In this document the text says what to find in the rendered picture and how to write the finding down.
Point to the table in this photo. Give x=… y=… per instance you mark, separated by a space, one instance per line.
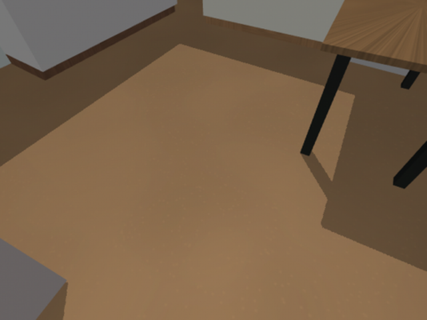
x=390 y=32

